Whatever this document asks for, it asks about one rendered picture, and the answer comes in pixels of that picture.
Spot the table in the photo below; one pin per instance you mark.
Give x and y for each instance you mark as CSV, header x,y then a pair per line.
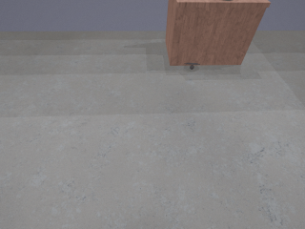
x,y
211,32

